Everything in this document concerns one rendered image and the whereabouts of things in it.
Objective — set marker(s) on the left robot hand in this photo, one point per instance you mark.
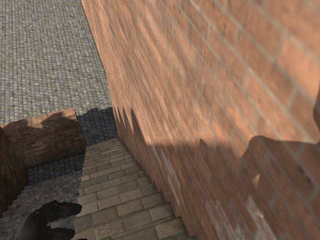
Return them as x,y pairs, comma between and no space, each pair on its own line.
34,225

